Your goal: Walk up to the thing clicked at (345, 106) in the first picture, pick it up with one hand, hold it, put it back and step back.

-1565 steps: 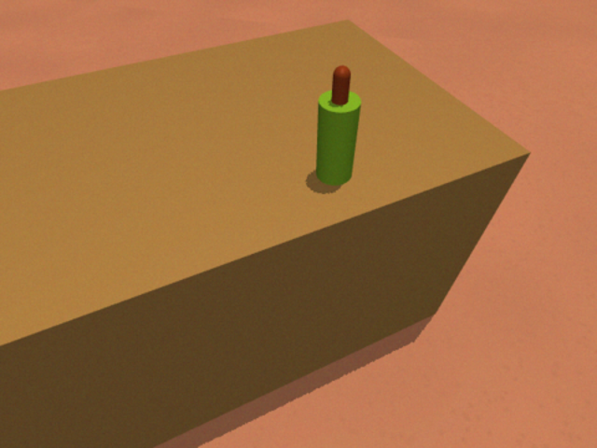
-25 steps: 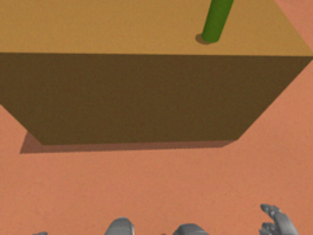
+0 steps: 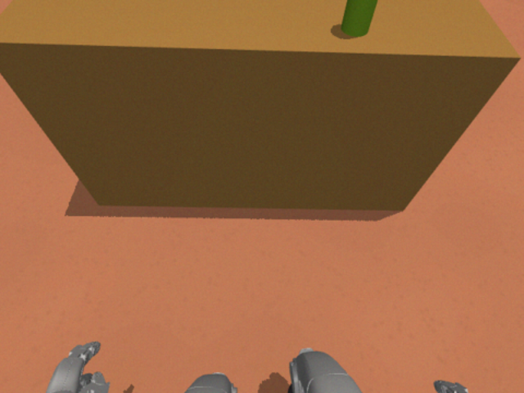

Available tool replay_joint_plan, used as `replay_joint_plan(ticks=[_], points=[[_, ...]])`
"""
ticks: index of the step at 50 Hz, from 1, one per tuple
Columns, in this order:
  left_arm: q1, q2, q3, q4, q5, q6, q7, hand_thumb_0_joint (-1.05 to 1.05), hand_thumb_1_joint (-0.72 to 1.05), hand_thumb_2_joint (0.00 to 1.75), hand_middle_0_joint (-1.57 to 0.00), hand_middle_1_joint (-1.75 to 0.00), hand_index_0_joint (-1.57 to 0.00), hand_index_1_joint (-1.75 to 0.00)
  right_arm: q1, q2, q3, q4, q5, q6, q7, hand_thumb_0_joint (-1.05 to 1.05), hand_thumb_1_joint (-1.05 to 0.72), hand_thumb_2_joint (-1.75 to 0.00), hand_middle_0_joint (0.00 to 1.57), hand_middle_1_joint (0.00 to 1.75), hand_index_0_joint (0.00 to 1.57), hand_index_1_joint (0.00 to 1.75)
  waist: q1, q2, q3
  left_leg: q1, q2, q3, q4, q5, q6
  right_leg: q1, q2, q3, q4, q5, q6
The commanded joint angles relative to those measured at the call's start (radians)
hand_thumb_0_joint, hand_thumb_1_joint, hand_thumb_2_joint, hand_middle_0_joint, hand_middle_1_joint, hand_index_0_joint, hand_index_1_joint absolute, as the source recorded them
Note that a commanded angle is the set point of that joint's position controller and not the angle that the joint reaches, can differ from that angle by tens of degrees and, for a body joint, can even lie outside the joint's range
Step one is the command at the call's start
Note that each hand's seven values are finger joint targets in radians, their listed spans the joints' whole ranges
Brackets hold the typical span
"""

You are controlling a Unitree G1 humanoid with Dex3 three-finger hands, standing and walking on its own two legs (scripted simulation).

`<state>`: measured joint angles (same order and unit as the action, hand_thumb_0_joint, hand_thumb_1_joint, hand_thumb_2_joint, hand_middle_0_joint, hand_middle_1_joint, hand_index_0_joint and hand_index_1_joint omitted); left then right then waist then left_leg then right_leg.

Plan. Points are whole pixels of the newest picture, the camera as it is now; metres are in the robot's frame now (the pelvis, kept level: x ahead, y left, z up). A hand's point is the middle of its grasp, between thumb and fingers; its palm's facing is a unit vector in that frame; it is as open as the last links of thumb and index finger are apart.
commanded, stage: step back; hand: right
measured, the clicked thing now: out of the picture +0.96 -0.25 +0.11
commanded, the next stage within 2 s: stand in 1.40 s
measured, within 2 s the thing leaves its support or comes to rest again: neither
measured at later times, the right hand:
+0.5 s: hand out of the picture -0.07 -0.32 -0.15, palm faces -0.04 +0.93 -0.36, open 7.4 cm
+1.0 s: hand out of the picture -0.05 -0.31 -0.15, palm faces -0.04 +0.94 -0.35, open 7.4 cm
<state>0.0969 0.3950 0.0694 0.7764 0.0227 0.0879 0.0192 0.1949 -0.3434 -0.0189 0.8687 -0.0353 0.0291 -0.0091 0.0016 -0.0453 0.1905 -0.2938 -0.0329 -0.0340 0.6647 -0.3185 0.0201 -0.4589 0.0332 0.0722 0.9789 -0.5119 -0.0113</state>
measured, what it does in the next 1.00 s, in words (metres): walks backwards: right foot, then left foot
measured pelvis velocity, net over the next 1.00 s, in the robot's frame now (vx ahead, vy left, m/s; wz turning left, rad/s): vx -0.11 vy -0.05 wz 0.02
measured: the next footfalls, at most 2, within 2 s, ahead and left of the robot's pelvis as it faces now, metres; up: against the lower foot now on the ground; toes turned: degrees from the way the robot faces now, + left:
right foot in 0.24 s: -0.09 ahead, -0.16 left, +0.00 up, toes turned -1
left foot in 0.58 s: -0.10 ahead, +0.09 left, +0.00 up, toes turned -1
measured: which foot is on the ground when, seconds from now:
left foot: down 0.00-0.26, up 0.28-0.56, down 0.58-0.92, up 0.94-1.00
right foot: up 0.00-0.22, down 0.24-0.62, up 0.64-0.86, down 0.88-1.00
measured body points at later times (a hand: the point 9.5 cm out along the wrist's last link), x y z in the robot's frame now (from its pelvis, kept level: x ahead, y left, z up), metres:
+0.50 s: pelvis -0.13 -0.04 +0.01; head -0.11 -0.07 +0.46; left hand -0.08 +0.28 -0.09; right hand -0.06 -0.36 -0.13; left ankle -0.13 +0.10 -0.69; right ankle -0.13 -0.16 -0.72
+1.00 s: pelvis -0.11 -0.05 +0.01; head -0.10 -0.06 +0.46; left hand -0.04 +0.26 -0.10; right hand -0.04 -0.36 -0.13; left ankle -0.14 +0.09 -0.70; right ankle -0.07 -0.15 -0.72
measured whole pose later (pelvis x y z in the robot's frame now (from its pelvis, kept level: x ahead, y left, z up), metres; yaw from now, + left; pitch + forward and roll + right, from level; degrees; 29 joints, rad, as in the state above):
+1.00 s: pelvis -0.11 -0.05 +0.01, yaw +1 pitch -3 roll +0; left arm 0.19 0.35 0.05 0.98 0.04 -0.05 0.00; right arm 0.23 -0.38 -0.05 0.97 -0.02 0.02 0.01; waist 0.01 0.04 0.07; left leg -0.29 -0.02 -0.08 0.82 -0.52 0.01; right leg -0.29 0.00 -0.05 0.60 -0.27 -0.04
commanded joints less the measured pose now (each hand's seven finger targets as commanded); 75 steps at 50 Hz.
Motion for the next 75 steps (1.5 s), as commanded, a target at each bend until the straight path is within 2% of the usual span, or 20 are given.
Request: replay_joint_plan(ticks=[1, 11, 13, 14, 15, 18, 23, 29, 31, 33, 36, 40, 44, 46, 48, 59, 61, 63, 67, 75], points=[[0.075, 0.186, 0.064, -0.050, -0.013, -0.021, -0.003, 0.00, 0.90, 0.90, -0.20, -0.30, -0.20, -0.30, -0.094, -0.301, -0.089, -0.117, -0.011, -0.033, -0.037, 0.00, -0.90, -0.90, 0.20, 0.30, 0.20, 0.30, 0.045, 0.151, -0.198, -0.008, 0.293, -0.209, -0.239, 0.512, 0.213, 0.023, 0.053, 0.119, 0.277, -0.031, -0.010], [0.211, 0.155, 0.050, 0.083, 0.008, -0.092, -0.002, 0.00, 0.90, 0.90, -0.20, -0.30, -0.20, -0.30, -0.065, -0.296, -0.093, -0.095, 0.005, 0.017, -0.006, 0.00, -0.90, -0.90, 0.20, 0.30, 0.20, 0.30, 0.032, 0.234, -0.319, 0.108, 0.190, -0.086, -0.039, 0.220, 0.131, 0.322, 0.006, -0.100, -0.673, 0.240, 0.003], [0.204, 0.304, 0.092, 0.082, 0.034, -0.100, 0.002, 0.00, 0.90, 0.90, -0.20, -0.30, -0.20, -0.30, -0.063, -0.177, -0.054, -0.128, 0.015, 0.011, -0.005, 0.00, -0.90, -0.90, 0.20, 0.30, 0.20, 0.30, 0.033, -0.143, -0.227, -0.350, -0.025, -0.048, 0.188, -0.203, 0.014, 0.414, -0.246, 0.374, -0.658, 0.157, -0.079], [0.112, 0.388, 0.103, 0.035, 0.038, -0.098, 0.005, 0.00, 0.90, 0.90, -0.20, -0.30, -0.20, -0.30, -0.127, -0.226, -0.078, -0.130, 0.013, 0.014, -0.021, 0.00, -0.90, -0.90, 0.20, 0.30, 0.20, 0.30, 0.084, -0.156, -0.182, -0.225, -0.001, -0.158, 0.311, -0.289, -0.025, 0.099, -0.452, 0.540, -0.713, 0.032, -0.251], [0.031, 0.369, 0.098, 0.020, 0.028, -0.097, 0.007, 0.00, 0.90, 0.90, -0.20, -0.30, -0.20, -0.30, -0.113, -0.278, -0.102, -0.102, 0.016, 0.013, -0.020, 0.00, -0.90, -0.90, 0.20, 0.30, 0.20, 0.30, 0.048, -0.141, -0.090, -0.136, 0.040, -0.167, 0.401, -0.251, -0.028, -0.086, -0.473, 0.551, -0.745, -0.027, -0.269], [-0.022, 0.223, 0.062, 0.033, 0.017, -0.114, 0.009, 0.00, 0.90, 0.90, -0.20, -0.30, -0.20, -0.30, -0.028, -0.224, -0.072, -0.033, 0.026, 0.004, -0.009, 0.00, -0.90, -0.90, 0.20, 0.30, 0.20, 0.30, -0.029, -0.032, -0.067, -0.228, -0.045, -0.134, 0.393, -0.082, -0.023, 0.148, -0.227, 0.126, -0.584, 0.392, -0.123], [0.146, 0.251, 0.077, 0.074, 0.026, -0.127, 0.003, 0.00, 0.90, 0.90, -0.20, -0.30, -0.20, -0.30, -0.079, -0.222, -0.067, -0.041, 0.003, -0.016, 0.003, 0.00, -0.90, -0.90, 0.20, 0.30, 0.20, 0.30, 0.078, -0.131, -0.130, -0.261, 0.014, -0.074, 0.179, -0.148, -0.041, 0.356, -0.258, 0.199, -0.610, 0.131, -0.158], [0.084, 0.227, 0.047, 0.057, 0.018, -0.109, -0.012, 0.00, 0.90, 0.90, -0.20, -0.30, -0.20, -0.30, 0.051, -0.235, -0.098, 0.037, -0.008, -0.049, 0.021, 0.00, -0.90, -0.90, 0.20, 0.30, 0.20, 0.30, 0.000, -0.065, -0.176, 0.185, 0.000, 0.017, -0.267, -0.045, 0.007, 0.111, -0.240, 0.103, -0.492, 0.023, -0.120], [0.082, 0.117, 0.013, 0.044, -0.004, -0.111, -0.015, 0.00, 0.90, 0.90, -0.20, -0.30, -0.20, -0.30, 0.106, -0.346, -0.128, 0.040, -0.019, -0.061, 0.015, 0.00, -0.90, -0.90, 0.20, 0.30, 0.20, 0.30, -0.039, 0.295, -0.199, 0.328, 0.295, -0.526, -0.448, -0.368, 0.134, -0.196, -0.023, -0.106, -0.124, -0.032, -0.012], [0.021, 0.247, 0.049, 0.065, 0.007, -0.118, -0.010, 0.00, 0.90, 0.90, -0.20, -0.30, -0.20, -0.30, 0.065, -0.382, -0.133, 0.026, -0.007, -0.061, 0.019, 0.00, -0.90, -0.90, 0.20, 0.30, 0.20, 0.30, -0.041, 0.144, -0.074, 0.068, 0.384, -0.582, -0.477, -0.512, 0.254, -0.115, -0.079, -0.013, -0.015, -0.071, -0.021], [0.092, 0.207, 0.041, 0.101, 0.000, -0.127, -0.026, 0.00, 0.90, 0.90, -0.20, -0.30, -0.20, -0.30, -0.002, -0.276, -0.103, 0.009, -0.008, -0.071, 0.016, 0.00, -0.90, -0.90, 0.20, 0.30, 0.20, 0.30, 0.001, 0.140, -0.069, 0.108, 0.237, -0.314, -0.427, -0.242, 0.156, -0.095, -0.084, -0.034, -0.090, 0.076, -0.018], [0.091, 0.177, 0.037, 0.113, -0.001, -0.136, -0.030, 0.00, 0.90, 0.90, -0.20, -0.30, -0.20, -0.30, 0.009, -0.276, -0.104, 0.015, -0.007, -0.066, 0.020, 0.00, -0.90, -0.90, 0.20, 0.30, 0.20, 0.30, -0.022, 0.229, -0.107, 0.063, 0.226, -0.231, -0.381, -0.118, 0.166, 0.050, -0.062, -0.096, -0.257, 0.094, 0.000], [0.193, 0.174, 0.048, 0.176, 0.004, -0.157, -0.006, 0.00, 0.90, 0.90, -0.20, -0.30, -0.20, -0.30, -0.043, -0.193, -0.067, -0.001, 0.018, -0.042, 0.018, 0.00, -0.90, -0.90, 0.20, 0.30, 0.20, 0.30, 0.062, 0.129, -0.183, -0.088, 0.145, -0.075, -0.098, 0.077, 0.075, 0.413, -0.023, -0.109, -0.573, 0.318, -0.008], [0.191, 0.292, 0.072, 0.157, 0.021, -0.167, 0.009, 0.00, 0.90, 0.90, -0.20, -0.30, -0.20, -0.30, -0.009, -0.126, -0.041, -0.016, 0.026, -0.040, 0.009, 0.00, -0.90, -0.90, 0.20, 0.30, 0.20, 0.30, 0.064, -0.123, -0.199, -0.260, -0.035, -0.052, 0.158, -0.218, -0.009, 0.431, -0.363, 0.421, -0.725, 0.167, -0.122], [0.046, 0.290, 0.067, 0.118, 0.015, -0.161, 0.003, 0.00, 0.90, 0.90, -0.20, -0.30, -0.20, -0.30, 0.057, -0.234, -0.078, 0.047, 0.018, -0.029, -0.001, 0.00, -0.90, -0.90, 0.20, 0.30, 0.20, 0.30, 0.014, -0.033, -0.135, -0.112, 0.054, -0.100, 0.250, -0.276, -0.010, 0.198, -0.443, 0.442, -0.704, 0.055, -0.249], [-0.006, 0.209, 0.031, 0.128, -0.013, -0.137, 0.001, 0.00, 0.90, 0.90, -0.20, -0.30, -0.20, -0.30, 0.060, -0.184, -0.069, 0.125, 0.007, -0.053, -0.004, 0.00, -0.90, -0.90, 0.20, 0.30, 0.20, 0.30, -0.013, -0.087, -0.233, 0.112, 0.035, 0.054, -0.214, 0.175, -0.017, 0.235, -0.226, -0.012, -0.404, 0.690, -0.084], [-0.001, 0.161, 0.016, 0.112, -0.020, -0.129, 0.002, 0.00, 0.90, 0.90, -0.20, -0.30, -0.20, -0.30, 0.048, -0.252, -0.087, 0.125, -0.003, -0.061, -0.015, 0.00, -0.90, -0.90, 0.20, 0.30, 0.20, 0.30, -0.004, 0.052, -0.304, 0.189, 0.189, -0.120, -0.222, 0.434, 0.042, 0.187, -0.151, -0.060, -0.296, 0.573, -0.026], [0.004, 0.167, 0.014, 0.150, -0.026, -0.113, 0.003, 0.00, 0.90, 0.90, -0.20, -0.30, -0.20, -0.30, -0.096, -0.303, -0.083, 0.099, 0.014, -0.057, -0.009, 0.00, -0.90, -0.90, 0.20, 0.30, 0.20, 0.30, 0.027, 0.132, -0.254, 0.012, 0.287, -0.201, -0.228, 0.289, 0.148, 0.266, -0.072, -0.096, -0.348, 0.198, -0.009], [0.012, 0.206, 0.020, 0.186, -0.019, -0.130, 0.001, 0.00, 0.90, 0.90, -0.20, -0.30, -0.20, -0.30, -0.118, -0.224, -0.053, 0.116, 0.018, -0.053, -0.009, 0.00, -0.90, -0.90, 0.20, 0.30, 0.20, 0.30, 0.028, 0.096, -0.266, 0.016, 0.148, -0.045, -0.149, 0.364, 0.027, 0.356, -0.162, -0.011, -0.450, 0.539, -0.038], [-0.026, 0.165, -0.021, 0.256, -0.022, -0.122, -0.010, 0.00, 0.90, 0.90, -0.20, -0.30, -0.20, -0.30, -0.151, -0.226, -0.039, 0.156, 0.026, -0.072, 0.002, 0.00, -0.90, -0.90, 0.20, 0.30, 0.20, 0.30, 0.012, 0.101, -0.241, 0.145, 0.182, -0.080, -0.284, 0.422, 0.011, 0.364, -0.147, -0.037, -0.554, 0.535, -0.004]])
